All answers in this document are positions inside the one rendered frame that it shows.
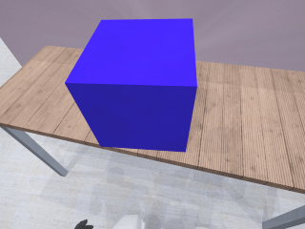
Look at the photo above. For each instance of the carton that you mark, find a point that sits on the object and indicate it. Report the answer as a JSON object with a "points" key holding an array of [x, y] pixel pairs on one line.
{"points": [[135, 83]]}

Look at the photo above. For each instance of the robot left hand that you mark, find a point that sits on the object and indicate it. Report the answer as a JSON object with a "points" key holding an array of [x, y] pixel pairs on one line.
{"points": [[82, 225]]}

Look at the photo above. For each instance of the table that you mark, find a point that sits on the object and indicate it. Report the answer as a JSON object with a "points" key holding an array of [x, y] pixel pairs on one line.
{"points": [[248, 122]]}

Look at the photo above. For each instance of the left robot thigh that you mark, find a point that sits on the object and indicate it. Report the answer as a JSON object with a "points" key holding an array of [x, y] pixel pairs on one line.
{"points": [[130, 222]]}

